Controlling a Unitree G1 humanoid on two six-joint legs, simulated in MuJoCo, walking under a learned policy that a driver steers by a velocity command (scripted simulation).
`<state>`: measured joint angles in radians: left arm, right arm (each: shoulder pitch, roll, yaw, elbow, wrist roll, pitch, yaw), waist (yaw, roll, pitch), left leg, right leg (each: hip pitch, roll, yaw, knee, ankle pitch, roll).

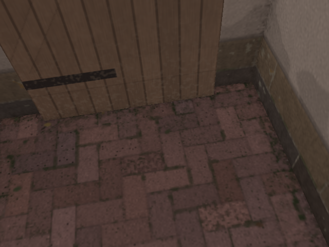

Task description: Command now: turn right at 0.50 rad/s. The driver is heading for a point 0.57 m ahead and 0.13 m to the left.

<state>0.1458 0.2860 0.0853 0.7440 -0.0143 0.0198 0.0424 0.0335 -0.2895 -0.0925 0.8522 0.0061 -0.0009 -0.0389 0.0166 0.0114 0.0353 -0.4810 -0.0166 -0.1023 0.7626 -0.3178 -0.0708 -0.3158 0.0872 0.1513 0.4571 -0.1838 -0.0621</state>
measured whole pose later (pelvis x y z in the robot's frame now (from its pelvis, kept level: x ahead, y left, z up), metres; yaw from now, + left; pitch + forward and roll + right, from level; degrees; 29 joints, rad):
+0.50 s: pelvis +0.10 -0.01 -0.01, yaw +6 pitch +2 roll +0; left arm 0.09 0.28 0.07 0.76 -0.02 -0.10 0.01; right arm 0.37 -0.28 -0.07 0.89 0.03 -0.03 -0.02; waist -0.06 0.02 0.00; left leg -0.23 -0.02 -0.20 0.61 -0.41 0.02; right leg -0.28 0.02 0.00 0.45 -0.19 -0.01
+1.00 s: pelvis +0.32 +0.09 -0.03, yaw +24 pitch +2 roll +0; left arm 0.33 0.30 0.05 0.88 -0.01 -0.09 0.00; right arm 0.07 -0.29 -0.07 0.62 0.02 -0.03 0.03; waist 0.05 0.01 0.08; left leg -0.52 -0.06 0.05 0.65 -0.17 0.12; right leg -0.13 -0.06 -0.05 1.05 -0.51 0.02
